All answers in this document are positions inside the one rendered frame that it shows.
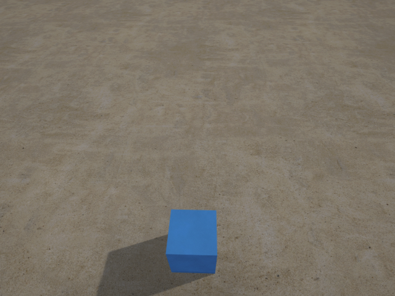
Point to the carton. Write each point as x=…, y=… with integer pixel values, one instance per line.
x=192, y=241

